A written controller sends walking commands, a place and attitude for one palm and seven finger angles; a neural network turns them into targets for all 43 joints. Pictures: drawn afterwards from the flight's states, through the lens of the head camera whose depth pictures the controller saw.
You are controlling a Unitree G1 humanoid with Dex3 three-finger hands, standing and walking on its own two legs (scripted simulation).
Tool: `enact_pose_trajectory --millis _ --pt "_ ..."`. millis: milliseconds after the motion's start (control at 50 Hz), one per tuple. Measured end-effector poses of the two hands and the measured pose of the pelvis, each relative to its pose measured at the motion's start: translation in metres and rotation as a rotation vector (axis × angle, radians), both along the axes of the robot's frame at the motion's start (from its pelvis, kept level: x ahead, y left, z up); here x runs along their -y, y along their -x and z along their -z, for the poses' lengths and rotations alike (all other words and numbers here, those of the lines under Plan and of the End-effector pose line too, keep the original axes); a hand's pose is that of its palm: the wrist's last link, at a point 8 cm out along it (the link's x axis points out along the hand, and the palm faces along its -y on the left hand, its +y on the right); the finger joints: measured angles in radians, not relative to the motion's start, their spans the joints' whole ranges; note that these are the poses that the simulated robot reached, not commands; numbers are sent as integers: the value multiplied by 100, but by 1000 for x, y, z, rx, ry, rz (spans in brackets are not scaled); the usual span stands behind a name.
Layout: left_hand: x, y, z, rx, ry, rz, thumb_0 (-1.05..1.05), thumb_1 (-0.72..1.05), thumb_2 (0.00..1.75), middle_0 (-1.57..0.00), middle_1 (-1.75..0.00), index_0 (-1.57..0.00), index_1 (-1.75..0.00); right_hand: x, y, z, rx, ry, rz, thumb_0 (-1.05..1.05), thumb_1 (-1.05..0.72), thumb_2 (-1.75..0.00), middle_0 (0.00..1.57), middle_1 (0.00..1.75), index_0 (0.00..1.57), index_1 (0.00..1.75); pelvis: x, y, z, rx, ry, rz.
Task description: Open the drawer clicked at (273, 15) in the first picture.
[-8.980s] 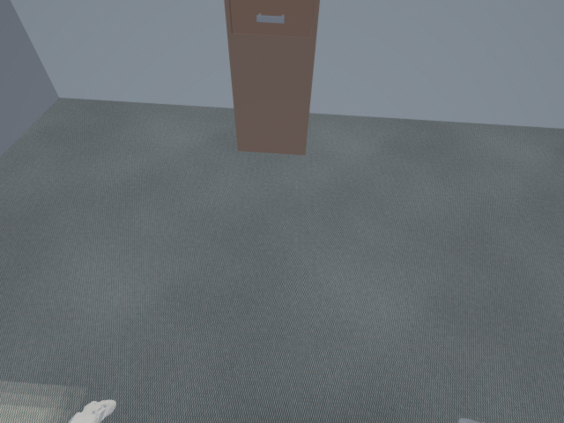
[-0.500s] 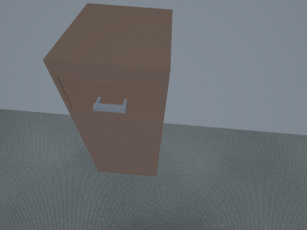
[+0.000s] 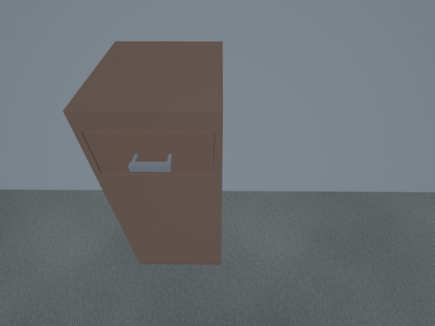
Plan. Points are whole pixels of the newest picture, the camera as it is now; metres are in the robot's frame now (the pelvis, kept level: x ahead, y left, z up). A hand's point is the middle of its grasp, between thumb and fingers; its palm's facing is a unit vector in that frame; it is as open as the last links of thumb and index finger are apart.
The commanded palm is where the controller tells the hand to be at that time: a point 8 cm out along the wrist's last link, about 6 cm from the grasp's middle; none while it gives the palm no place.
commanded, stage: come to a stop and stand still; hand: left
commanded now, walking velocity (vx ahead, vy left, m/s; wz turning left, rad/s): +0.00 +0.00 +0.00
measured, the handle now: (151, 161) +0.54 +0.21 -0.04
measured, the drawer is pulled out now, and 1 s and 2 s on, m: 0.00 0.00 0.00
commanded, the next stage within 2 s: look again from close up in 0.36 s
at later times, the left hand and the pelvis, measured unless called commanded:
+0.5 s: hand out of the picture -0.07 +0.13 -0.18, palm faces +0.04 -0.99 -0.16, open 7.3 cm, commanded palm none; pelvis -0.01 -0.01 +0.00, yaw +1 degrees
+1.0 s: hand out of the picture +0.02 +0.18 -0.18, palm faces +0.01 -0.98 -0.18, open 7.3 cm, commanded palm none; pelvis +0.03 +0.01 +0.00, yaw +0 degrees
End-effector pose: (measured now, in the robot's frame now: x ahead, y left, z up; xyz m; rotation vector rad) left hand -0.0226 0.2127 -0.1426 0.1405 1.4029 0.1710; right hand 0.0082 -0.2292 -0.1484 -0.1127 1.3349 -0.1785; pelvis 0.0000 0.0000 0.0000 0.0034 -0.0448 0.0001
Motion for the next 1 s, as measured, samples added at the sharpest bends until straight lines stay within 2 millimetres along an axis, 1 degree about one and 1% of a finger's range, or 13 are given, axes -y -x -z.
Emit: enact_pose_trajectory --millis 120,200,280,360,460,540,600,660,720,760,860,1000 --pt "16 8 6 0 40 5 1 91 90 -20 -30 -20 -30 -1 49 -2 -106 -4 22 0 -92 -90 20 30 20 30 6 7 -1 2 4 -7" --pt "23 17 6 -16 51 -3 0 91 90 -20 -30 -20 -30 -7 73 -2 -167 -20 30 0 -92 -90 20 30 20 30 8 12 -1 -7 7 -11" --pt "27 31 5 -49 52 -16 0 91 90 -20 -30 -20 -30 -15 87 0 -201 -41 39 0 -91 -90 20 30 20 30 10 14 -1 -14 7 -11" --pt "29 43 4 -83 48 -29 0 91 90 -20 -30 -20 -30 -22 89 1 -209 -60 45 0 -91 -90 20 30 20 30 11 13 0 -19 7 -11" --pt "32 52 2 -108 45 -43 0 91 90 -20 -30 -20 -30 -27 79 4 -189 -78 41 0 -91 -90 20 30 20 30 13 10 0 -23 6 -9" --pt "31 50 6 -100 46 -15 0 91 90 -20 -30 -20 -30 -26 58 8 -136 -83 12 0 -91 -90 20 30 20 30 10 10 6 -39 37 -17" --pt "24 36 13 -77 48 -10 1 91 90 -20 -30 -20 -30 -25 42 11 -90 -64 2 0 -91 -90 20 30 20 30 5 5 11 -39 52 -29" --pt "14 13 16 -23 40 -9 1 91 90 -20 -30 -20 -30 -27 28 9 -59 -41 -21 1 -92 -90 20 30 20 30 0 -2 12 -31 36 -23" --pt "7 -12 15 38 32 -8 1 91 90 -20 -30 -20 -30 -26 17 8 -49 -26 -34 2 -93 -90 20 30 20 30 -4 -8 11 -32 28 -21" --pt "1 -23 14 57 22 5 1 92 90 -20 -30 -20 -30 -24 11 7 -48 -15 -38 2 -93 -90 20 30 20 30 -7 -12 10 -35 22 -16" --pt "-11 -37 12 56 13 23 1 93 90 -20 -30 -20 -30 -19 -5 -1 -32 10 -39 3 -94 -90 20 30 20 30 -9 -19 7 -45 12 -7" --pt "-15 -41 11 21 20 29 1 92 90 -20 -30 -20 -30 -17 -22 -6 -22 31 -47 2 -93 -90 20 30 20 30 -12 -28 5 -48 7 0"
